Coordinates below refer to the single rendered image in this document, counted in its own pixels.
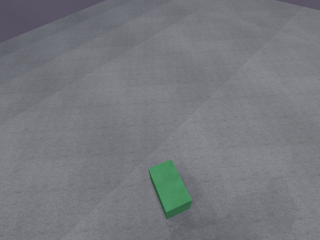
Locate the carton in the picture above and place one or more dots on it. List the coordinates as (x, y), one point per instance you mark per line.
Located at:
(170, 189)

